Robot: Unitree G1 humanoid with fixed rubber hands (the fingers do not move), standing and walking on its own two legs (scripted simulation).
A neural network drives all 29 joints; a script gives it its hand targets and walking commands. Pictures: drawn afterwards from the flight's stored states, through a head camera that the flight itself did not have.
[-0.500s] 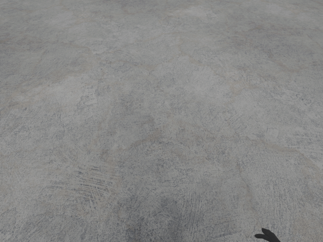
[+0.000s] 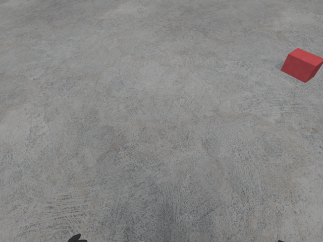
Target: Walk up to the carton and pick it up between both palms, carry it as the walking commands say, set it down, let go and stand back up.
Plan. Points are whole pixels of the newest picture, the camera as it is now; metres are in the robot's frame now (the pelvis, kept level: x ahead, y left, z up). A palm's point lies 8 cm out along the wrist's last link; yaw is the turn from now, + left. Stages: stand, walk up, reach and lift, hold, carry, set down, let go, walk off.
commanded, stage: walk up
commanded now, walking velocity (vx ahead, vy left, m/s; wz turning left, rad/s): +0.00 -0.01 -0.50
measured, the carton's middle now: (301, 65) +1.58 -1.18 -0.68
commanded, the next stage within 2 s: none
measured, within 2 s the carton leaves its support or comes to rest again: neither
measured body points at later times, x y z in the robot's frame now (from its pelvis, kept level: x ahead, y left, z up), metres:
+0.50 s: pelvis +0.08 -0.07 +0.00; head +0.10 -0.05 +0.45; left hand +0.31 +0.13 -0.12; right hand -0.06 -0.36 -0.10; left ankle +0.03 +0.14 -0.74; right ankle +0.12 -0.27 -0.69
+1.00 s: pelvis +0.30 -0.20 +0.00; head +0.33 -0.20 +0.45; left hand +0.34 +0.06 -0.15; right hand +0.42 -0.49 -0.09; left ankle +0.46 -0.14 -0.72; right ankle +0.15 -0.28 -0.74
